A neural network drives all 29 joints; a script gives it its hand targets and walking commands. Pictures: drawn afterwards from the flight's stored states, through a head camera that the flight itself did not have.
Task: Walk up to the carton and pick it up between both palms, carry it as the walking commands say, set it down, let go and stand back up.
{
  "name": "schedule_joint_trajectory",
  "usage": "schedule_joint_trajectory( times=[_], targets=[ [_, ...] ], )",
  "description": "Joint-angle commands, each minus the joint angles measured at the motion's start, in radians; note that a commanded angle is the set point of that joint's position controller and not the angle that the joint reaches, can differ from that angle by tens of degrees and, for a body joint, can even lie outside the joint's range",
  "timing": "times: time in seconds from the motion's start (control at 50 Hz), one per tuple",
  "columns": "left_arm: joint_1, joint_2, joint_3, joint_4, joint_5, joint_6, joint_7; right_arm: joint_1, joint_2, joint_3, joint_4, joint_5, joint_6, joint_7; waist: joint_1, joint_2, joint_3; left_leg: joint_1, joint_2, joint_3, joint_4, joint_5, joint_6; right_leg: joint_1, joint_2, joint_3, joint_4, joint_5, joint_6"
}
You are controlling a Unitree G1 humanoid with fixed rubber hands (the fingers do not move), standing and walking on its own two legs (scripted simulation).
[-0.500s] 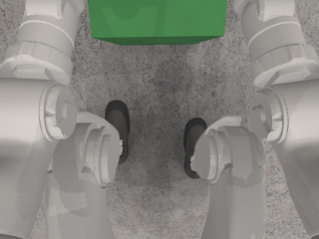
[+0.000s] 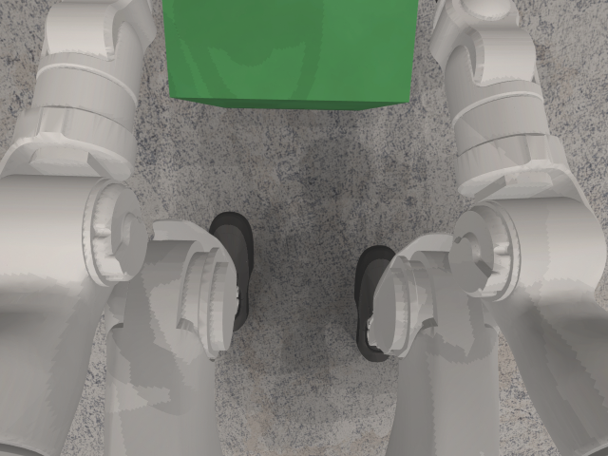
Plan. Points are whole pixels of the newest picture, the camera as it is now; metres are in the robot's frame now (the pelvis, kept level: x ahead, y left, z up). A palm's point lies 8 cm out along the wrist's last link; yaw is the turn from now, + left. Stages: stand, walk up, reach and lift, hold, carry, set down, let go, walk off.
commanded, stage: reach and lift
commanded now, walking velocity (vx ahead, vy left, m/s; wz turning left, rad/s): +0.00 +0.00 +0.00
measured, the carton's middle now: (292, 4) +0.54 +0.06 -0.23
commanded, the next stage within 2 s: none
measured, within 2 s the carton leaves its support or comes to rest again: neither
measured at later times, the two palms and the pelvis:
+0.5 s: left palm out of the picture +0.54 +0.20 -0.09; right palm out of the picture +0.56 -0.09 -0.08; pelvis +0.00 +0.01 +0.04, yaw +0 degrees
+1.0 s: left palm out of the picture +0.52 +0.19 -0.02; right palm out of the picture +0.55 -0.09 -0.01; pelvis +0.00 +0.00 +0.09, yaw -1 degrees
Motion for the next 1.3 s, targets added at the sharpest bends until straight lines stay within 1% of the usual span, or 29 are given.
schedule_joint_trajectory(
  times=[0.0,0.1,0.26,0.4,0.5,0.6,0.7,0.76,0.88,0.98,1.14,1.28],
  targets=[
    [-0.554,-1.003,-0.283,-0.264,-0.118,-0.04,-0.27,-0.589,0.982,0.384,-0.162,0.094,-0.001,0.257,0.054,-0.076,-1.371,0.762,-0.12,0.142,-0.078,0.432,0.024,0.568,0.077,-0.091,-0.224,0.427,0.001],
    [-0.564,-1.025,-0.281,-0.289,-0.084,-0.012,-0.267,-0.572,1.003,0.343,-0.136,0.053,0.024,0.25,0.038,-0.047,-1.376,0.762,-0.124,0.148,-0.115,0.384,0.015,0.529,0.081,-0.1,-0.252,0.376,0.0],
    [-0.556,-1.056,-0.246,-0.324,0.006,0.034,-0.256,-0.528,1.043,0.274,-0.083,-0.001,0.066,0.268,0.035,0.005,-1.376,0.818,-0.132,0.149,-0.185,0.336,0.011,0.43,0.083,-0.116,-0.307,0.296,-0.005],
    [-0.546,-1.093,-0.232,-0.357,0.062,0.072,-0.258,-0.519,1.071,0.258,-0.093,-0.024,0.093,0.279,0.033,0.021,-1.422,0.867,-0.142,0.146,-0.238,0.332,0.012,0.416,0.085,-0.124,-0.356,0.279,-0.009],
    [-0.508,-1.115,-0.214,-0.348,0.094,0.093,-0.266,-0.497,1.075,0.242,-0.09,-0.048,0.106,0.279,0.023,0.02,-1.415,0.859,-0.147,0.144,-0.267,0.33,0.012,0.421,0.087,-0.123,-0.386,0.285,-0.01],
    [-0.485,-1.133,-0.223,-0.368,0.101,0.103,-0.273,-0.478,1.092,0.249,-0.108,-0.053,0.113,0.277,0.018,0.014,-1.461,0.87,-0.152,0.144,-0.283,0.363,0.011,0.466,0.092,-0.12,-0.405,0.328,-0.007],
    [-0.47,-1.161,-0.264,-0.415,0.086,0.113,-0.272,-0.465,1.136,0.291,-0.161,-0.035,0.124,0.269,0.025,0.007,-1.58,0.91,-0.158,0.147,-0.302,0.421,0.009,0.544,0.101,-0.118,-0.425,0.392,-0.003],
    [-0.443,-1.174,-0.268,-0.419,0.092,0.123,-0.272,-0.439,1.158,0.297,-0.168,-0.04,0.134,0.267,0.03,0.002,-1.59,0.907,-0.162,0.147,-0.325,0.426,0.01,0.559,0.105,-0.116,-0.448,0.402,-0.002],
    [-0.39,-1.198,-0.245,-0.407,0.121,0.138,-0.276,-0.391,1.185,0.281,-0.158,-0.065,0.15,0.269,0.032,-0.005,-1.553,0.875,-0.169,0.147,-0.377,0.398,0.01,0.566,0.112,-0.108,-0.502,0.392,-0.002],
    [-0.374,-1.214,-0.224,-0.392,0.142,0.146,-0.281,-0.372,1.193,0.258,-0.146,-0.087,0.157,0.273,0.025,-0.006,-1.514,0.871,-0.172,0.144,-0.419,0.354,0.01,0.561,0.113,-0.105,-0.544,0.354,-0.004],
    [-0.364,-1.242,-0.209,-0.384,0.159,0.164,-0.285,-0.358,1.21,0.238,-0.14,-0.105,0.173,0.285,0.016,0.005,-1.513,0.92,-0.176,0.138,-0.478,0.301,0.008,0.577,0.113,-0.107,-0.601,0.306,-0.007],
    [-0.344,-1.271,-0.213,-0.39,0.165,0.179,-0.284,-0.338,1.23,0.238,-0.144,-0.107,0.186,0.299,0.011,0.014,-1.532,0.98,-0.18,0.134,-0.52,0.291,0.006,0.602,0.114,-0.11,-0.642,0.295,-0.008]
  ],
)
